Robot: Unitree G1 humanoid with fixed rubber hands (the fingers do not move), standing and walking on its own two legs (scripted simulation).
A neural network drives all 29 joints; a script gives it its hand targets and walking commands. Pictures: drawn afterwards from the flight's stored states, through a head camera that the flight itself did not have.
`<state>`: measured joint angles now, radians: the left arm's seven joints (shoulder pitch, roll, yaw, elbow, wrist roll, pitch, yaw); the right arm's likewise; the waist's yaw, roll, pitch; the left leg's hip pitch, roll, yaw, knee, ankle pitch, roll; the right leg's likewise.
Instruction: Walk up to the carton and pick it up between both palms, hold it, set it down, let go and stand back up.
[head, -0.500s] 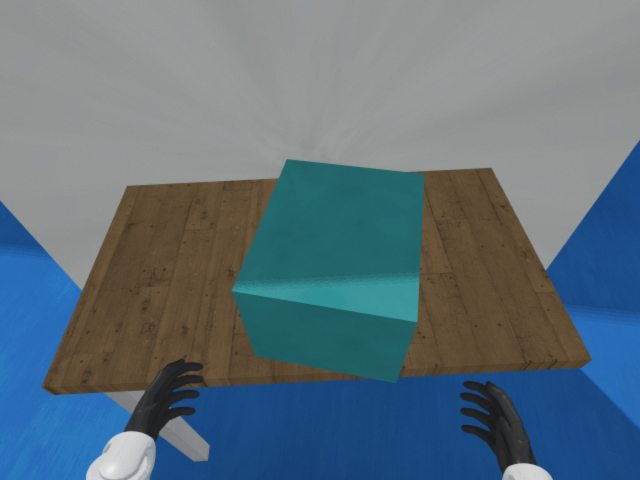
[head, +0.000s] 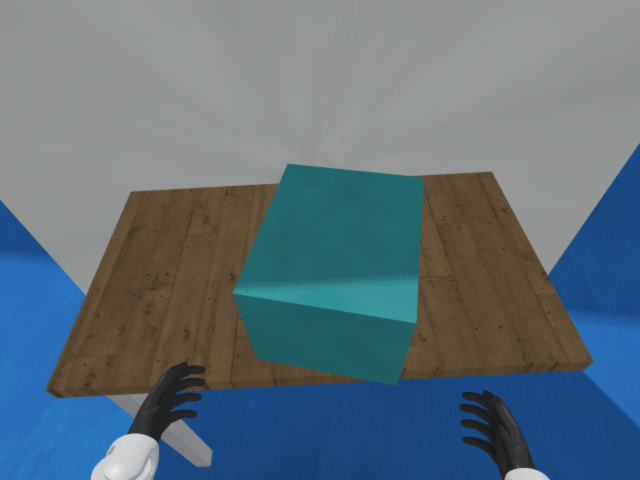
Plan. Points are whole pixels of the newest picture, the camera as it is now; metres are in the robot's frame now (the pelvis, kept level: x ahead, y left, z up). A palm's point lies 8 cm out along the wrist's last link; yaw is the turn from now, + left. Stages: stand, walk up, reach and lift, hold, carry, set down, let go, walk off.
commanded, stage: let go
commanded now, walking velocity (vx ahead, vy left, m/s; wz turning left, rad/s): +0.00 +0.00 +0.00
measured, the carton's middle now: (339, 269) +0.41 -0.02 +0.00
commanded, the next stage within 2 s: stand in 0.06 s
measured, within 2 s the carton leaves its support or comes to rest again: neither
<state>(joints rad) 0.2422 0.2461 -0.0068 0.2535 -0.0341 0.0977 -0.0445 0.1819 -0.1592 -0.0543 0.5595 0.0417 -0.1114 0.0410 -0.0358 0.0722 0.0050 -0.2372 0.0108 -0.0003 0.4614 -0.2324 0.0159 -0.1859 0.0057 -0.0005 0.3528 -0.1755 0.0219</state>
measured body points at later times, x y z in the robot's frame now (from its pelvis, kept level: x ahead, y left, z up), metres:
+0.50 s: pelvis +0.02 -0.03 -0.01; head +0.03 -0.06 +0.44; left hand +0.21 +0.21 -0.03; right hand +0.19 -0.30 -0.09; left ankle +0.01 +0.10 -0.74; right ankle +0.01 -0.14 -0.74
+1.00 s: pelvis +0.02 -0.03 -0.01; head +0.02 -0.06 +0.44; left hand +0.21 +0.21 -0.03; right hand +0.19 -0.30 -0.09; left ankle +0.01 +0.10 -0.74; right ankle +0.01 -0.14 -0.74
